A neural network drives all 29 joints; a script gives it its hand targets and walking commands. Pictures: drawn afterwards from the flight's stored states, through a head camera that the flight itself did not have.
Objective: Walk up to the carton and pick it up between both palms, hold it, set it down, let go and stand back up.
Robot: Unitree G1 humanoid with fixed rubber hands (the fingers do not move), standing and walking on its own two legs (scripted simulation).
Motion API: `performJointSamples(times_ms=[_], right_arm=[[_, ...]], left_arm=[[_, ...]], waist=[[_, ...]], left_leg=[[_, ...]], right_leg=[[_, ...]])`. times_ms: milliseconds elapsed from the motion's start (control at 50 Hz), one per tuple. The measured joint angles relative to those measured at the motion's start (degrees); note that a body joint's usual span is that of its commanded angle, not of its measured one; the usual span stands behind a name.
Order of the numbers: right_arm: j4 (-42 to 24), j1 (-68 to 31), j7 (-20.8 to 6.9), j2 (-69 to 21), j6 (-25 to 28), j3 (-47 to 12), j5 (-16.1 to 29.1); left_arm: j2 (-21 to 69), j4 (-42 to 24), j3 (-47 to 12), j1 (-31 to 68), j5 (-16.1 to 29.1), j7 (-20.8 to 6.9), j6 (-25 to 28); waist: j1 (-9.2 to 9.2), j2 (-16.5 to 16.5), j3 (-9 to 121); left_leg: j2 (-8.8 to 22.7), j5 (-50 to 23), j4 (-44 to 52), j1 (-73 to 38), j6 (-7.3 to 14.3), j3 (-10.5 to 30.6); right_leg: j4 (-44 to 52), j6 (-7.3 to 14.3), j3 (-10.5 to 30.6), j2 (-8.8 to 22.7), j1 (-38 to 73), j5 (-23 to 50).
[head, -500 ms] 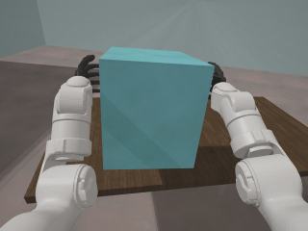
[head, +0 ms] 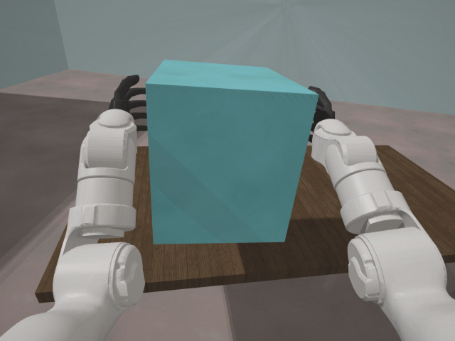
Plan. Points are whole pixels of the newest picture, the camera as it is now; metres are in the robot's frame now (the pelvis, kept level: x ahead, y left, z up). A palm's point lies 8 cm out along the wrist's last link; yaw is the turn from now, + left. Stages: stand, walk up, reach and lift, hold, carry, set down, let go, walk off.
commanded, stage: set down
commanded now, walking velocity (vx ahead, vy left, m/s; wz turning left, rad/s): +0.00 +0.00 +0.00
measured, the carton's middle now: (218, 142) +0.48 +0.02 +0.22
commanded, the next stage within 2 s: none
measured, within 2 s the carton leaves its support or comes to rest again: neither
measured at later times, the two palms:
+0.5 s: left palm (129, 130) +0.41 +0.18 +0.27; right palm (309, 133) +0.42 -0.15 +0.28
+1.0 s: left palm (130, 152) +0.40 +0.18 +0.23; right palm (309, 156) +0.40 -0.16 +0.23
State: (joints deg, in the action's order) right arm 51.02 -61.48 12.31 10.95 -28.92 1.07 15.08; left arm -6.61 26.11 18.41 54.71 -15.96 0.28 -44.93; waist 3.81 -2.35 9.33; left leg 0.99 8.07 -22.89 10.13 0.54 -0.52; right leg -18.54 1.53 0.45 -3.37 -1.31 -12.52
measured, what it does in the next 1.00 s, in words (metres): stands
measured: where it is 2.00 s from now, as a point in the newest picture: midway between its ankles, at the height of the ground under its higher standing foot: outside the picture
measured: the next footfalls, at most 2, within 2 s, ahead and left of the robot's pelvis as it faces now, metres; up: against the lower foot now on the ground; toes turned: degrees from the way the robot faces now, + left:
none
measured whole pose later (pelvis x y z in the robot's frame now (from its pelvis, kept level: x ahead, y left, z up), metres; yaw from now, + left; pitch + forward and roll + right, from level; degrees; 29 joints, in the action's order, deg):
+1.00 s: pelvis +0.00 +0.00 +0.00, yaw +0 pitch -5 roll -1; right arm 63.6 -59.2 5.2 8.4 -10.5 11.7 3.5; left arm -4.4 36.6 21.7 52.1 -16.0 -0.1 -30.8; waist 2.0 -2.3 4.5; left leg 0.9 8.4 -22.9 10.1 0.5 -0.6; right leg -18.5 1.1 0.4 -3.2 -1.3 -12.9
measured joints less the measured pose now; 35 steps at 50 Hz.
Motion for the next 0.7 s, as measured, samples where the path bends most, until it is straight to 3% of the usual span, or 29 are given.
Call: performJointSamples(times_ms=[140, 260, 360, 600, 700], right_arm=[[3.5, -0.1, -2.5, -0.3, 5.7, 3.0, -3.1], [4.6, 0.0, -3.1, -0.9, 10.5, 3.1, -3.8], [1.0, 0.7, -1.9, -1.6, 12.6, 3.1, -3.8], [2.0, 1.0, -1.2, -1.7, 13.5, 3.1, -3.8], [3.4, 2.0, -1.6, -1.8, 14.5, 3.1, -3.8]], left_arm=[[0.0, 1.5, 1.7, 0.0, 0.0, -3.5, 4.1], [0.0, 1.6, 1.8, 0.0, -0.1, -2.0, 7.1], [0.1, 1.6, 1.8, -0.2, 0.0, 0.2, 9.1], [0.2, 1.5, 1.8, -2.1, 0.0, -2.1, 9.3], [1.0, 1.5, 1.8, -3.3, 0.0, -1.8, 9.3]], waist=[[-0.01, 0.0, -2.4], [-0.23, 0.0, -6.1], [-0.82, 0.0, -6.8], [-0.93, 0.0, -6.5], [-0.96, 0.0, -7.8]], left_leg=[[0.0, -0.1, 0.0, 0.0, 0.0, 0.0], [0.0, 0.0, 0.0, 0.0, 0.0, 0.0], [-0.1, 0.5, 0.0, 0.0, 0.0, 0.0], [-0.1, 0.8, 0.0, 0.0, 0.0, 0.0], [-0.1, 0.3, 0.0, 0.0, 0.0, 0.0]], right_leg=[[0.0, -0.3, 0.0, 0.0, 0.0, 0.0], [0.0, -0.2, 0.0, 0.1, 0.0, 0.0], [0.0, -0.2, 0.0, 0.1, 0.0, -0.4], [0.0, -0.7, 0.0, 0.2, 0.0, -0.7], [0.0, -0.4, 0.0, 0.2, 0.0, -0.3]])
